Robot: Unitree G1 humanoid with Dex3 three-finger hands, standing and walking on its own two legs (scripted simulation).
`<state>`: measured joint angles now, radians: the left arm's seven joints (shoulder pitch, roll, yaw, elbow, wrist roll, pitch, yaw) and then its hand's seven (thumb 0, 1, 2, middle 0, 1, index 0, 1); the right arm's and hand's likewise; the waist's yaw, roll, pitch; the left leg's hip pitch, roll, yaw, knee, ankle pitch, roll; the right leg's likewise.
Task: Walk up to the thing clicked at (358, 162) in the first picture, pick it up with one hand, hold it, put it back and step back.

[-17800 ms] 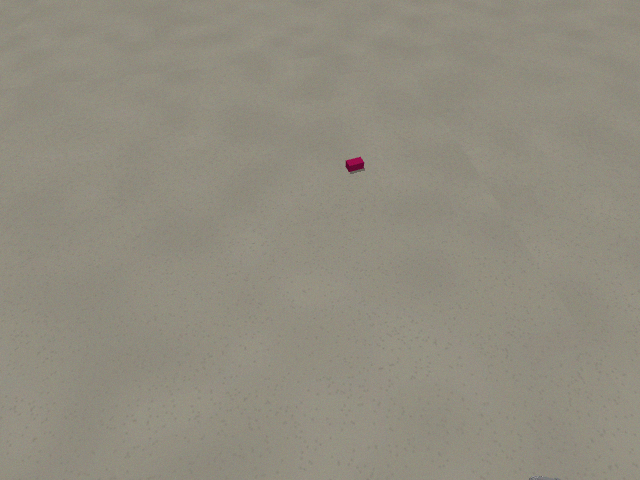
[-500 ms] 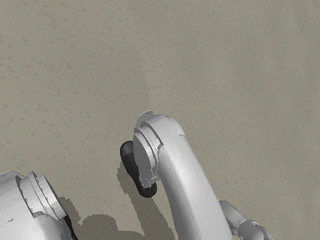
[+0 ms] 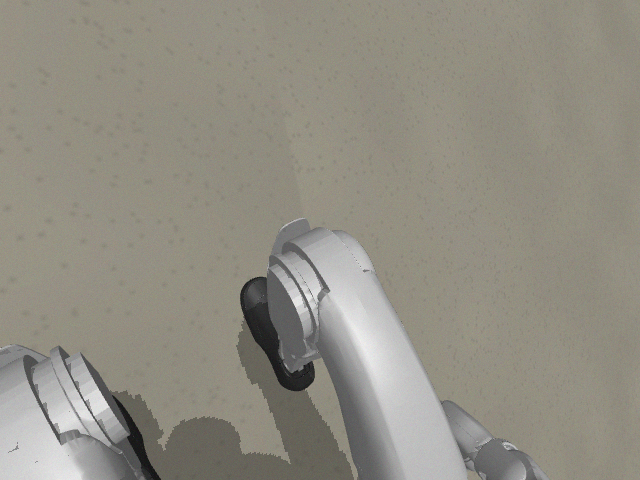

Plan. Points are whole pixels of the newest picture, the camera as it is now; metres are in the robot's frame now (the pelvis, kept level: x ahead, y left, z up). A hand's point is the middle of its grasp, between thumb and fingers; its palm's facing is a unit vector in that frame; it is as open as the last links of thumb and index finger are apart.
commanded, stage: close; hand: left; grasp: from above
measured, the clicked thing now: out of the picture +0.51 +0.34 -0.29
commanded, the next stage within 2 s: settle in 1.00 s
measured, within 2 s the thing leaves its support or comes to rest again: leaves its support in 1.40 s
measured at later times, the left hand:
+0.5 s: hand out of the picture +0.48 +0.33 -0.25, palm faces -0.47 -0.11 -0.88, open 8.3 cm
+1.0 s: hand out of the picture +0.49 +0.33 -0.25, palm faces -0.46 -0.11 -0.88, open 7.4 cm
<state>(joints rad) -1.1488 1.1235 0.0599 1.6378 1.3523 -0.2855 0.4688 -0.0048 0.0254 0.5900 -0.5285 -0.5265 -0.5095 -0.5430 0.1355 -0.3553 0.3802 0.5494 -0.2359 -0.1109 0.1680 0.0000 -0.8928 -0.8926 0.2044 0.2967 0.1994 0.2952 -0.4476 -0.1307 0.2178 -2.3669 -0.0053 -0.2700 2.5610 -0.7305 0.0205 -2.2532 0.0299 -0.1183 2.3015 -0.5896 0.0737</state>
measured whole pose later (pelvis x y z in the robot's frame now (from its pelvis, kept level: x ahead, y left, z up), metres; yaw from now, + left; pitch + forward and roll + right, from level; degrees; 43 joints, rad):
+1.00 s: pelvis +0.00 +0.00 +0.00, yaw +0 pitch +29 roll -18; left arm -1.16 1.13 0.05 1.64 1.34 -0.28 0.46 0.00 0.46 0.12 -0.90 -0.20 -0.92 -0.17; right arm 0.13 -0.35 0.38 0.55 -0.24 -0.11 0.16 0.00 -0.89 -0.89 0.20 0.30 0.20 0.30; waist -0.45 -0.13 0.21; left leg -2.37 0.00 -0.27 2.56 -0.73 0.03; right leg -2.25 0.02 -0.12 2.30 -0.59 0.08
